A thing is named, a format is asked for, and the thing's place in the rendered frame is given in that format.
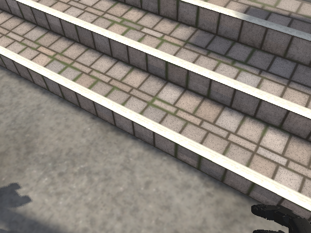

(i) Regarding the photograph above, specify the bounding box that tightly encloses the right robot hand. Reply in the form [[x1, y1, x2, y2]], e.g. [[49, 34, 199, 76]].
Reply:
[[251, 204, 311, 233]]

